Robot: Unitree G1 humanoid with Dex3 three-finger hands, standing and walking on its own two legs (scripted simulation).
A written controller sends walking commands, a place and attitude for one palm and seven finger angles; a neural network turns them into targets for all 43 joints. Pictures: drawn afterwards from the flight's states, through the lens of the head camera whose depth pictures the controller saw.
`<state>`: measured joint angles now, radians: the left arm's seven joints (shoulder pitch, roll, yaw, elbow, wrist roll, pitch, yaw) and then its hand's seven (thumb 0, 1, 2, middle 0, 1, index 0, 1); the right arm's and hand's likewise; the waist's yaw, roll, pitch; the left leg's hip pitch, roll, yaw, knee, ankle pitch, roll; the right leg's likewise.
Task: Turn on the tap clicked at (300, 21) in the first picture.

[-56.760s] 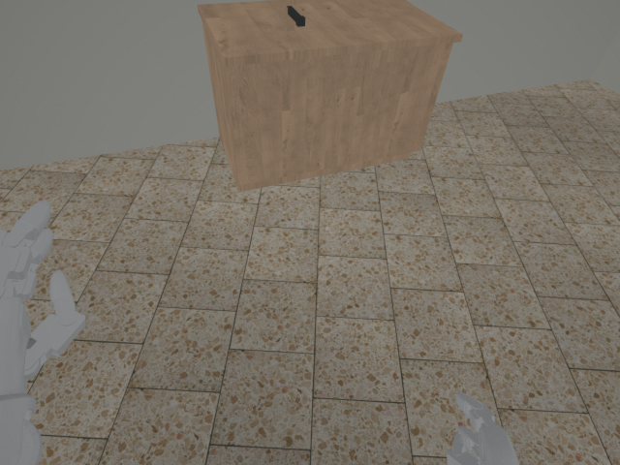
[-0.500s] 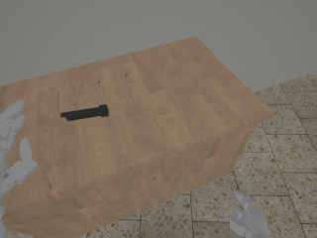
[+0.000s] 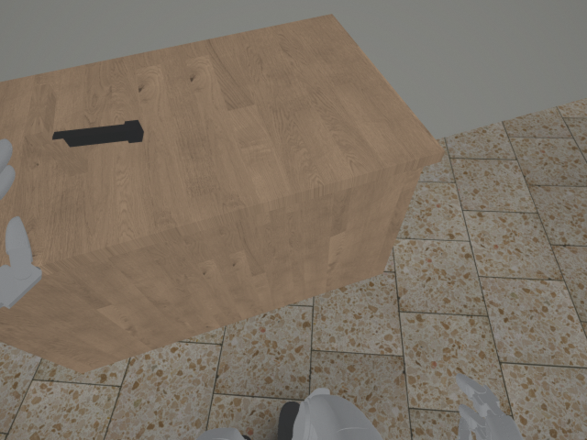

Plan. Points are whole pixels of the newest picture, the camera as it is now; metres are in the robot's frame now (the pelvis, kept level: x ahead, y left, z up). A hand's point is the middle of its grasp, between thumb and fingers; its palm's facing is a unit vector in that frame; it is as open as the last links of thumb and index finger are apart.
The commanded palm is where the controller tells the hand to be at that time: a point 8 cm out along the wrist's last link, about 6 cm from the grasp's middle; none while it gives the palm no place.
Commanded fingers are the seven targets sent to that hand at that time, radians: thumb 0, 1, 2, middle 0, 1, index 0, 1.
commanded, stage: come to a stop and stand still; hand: left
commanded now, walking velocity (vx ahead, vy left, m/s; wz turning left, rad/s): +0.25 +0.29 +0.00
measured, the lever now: (133, 131) +0.60 +0.33 +0.03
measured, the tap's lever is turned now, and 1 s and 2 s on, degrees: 79 79 79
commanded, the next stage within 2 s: none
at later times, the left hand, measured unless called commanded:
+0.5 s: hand out of the picture +0.05 +0.04 +0.21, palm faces +0.31 -0.75 -0.59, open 7.4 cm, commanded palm -0.03 +0.10 +0.20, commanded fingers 0.00 0.90 0.90 -0.20 -0.30 -0.20 -0.30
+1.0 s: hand out of the picture -0.21 -0.16 +0.18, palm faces +0.29 -0.75 -0.60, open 7.5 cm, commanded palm -0.27 -0.07 +0.20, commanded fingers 0.00 0.90 0.90 -0.20 -0.30 -0.20 -0.30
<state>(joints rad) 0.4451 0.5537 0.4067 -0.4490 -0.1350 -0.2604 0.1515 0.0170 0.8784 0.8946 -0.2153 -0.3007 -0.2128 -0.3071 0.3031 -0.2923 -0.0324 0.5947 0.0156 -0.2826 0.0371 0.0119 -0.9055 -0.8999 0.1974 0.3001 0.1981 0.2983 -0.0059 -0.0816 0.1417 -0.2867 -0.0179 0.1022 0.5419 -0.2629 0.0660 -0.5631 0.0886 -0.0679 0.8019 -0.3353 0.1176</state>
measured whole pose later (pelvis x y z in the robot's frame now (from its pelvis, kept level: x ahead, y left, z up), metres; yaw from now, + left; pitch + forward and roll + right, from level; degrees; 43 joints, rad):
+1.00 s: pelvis -0.42 -0.36 -0.04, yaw +3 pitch -6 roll +3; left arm 0.47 0.39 0.41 -0.54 -0.10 -0.20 0.00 0.01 0.88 0.89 -0.21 -0.30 -0.21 -0.31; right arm 0.21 -0.29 -0.09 0.63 0.04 -0.08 0.03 0.01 -0.91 -0.90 0.19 0.30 0.19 0.30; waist -0.05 0.14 0.16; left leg -0.62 -0.08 -0.11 1.50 -0.21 -0.04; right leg -0.55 0.07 -0.03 1.00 -0.36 -0.07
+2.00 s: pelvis -0.77 -0.63 -0.01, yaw +9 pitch +1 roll +4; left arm 0.54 0.42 0.40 -0.62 -0.10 -0.15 0.02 0.01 0.88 0.89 -0.21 -0.30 -0.21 -0.31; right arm 0.17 -0.23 -0.05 0.70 0.05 -0.08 0.00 0.01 -0.91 -0.90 0.19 0.30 0.20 0.30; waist -0.01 0.06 0.09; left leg -0.58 -0.06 -0.04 1.35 -0.16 0.00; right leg -0.59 0.06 -0.02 0.84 -0.28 -0.08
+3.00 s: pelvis -0.88 -0.76 +0.00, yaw +5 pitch -1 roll +0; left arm 0.51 0.41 0.41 -0.60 -0.08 -0.17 0.12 0.01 0.88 0.90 -0.21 -0.30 -0.21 -0.31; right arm 0.23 -0.25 -0.05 0.68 0.04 -0.04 -0.02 0.01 -0.91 -0.90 0.20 0.30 0.20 0.30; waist -0.02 0.06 0.08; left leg -0.54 0.01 -0.02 1.22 -0.31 -0.01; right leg -0.35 0.04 -0.06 0.71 -0.34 -0.07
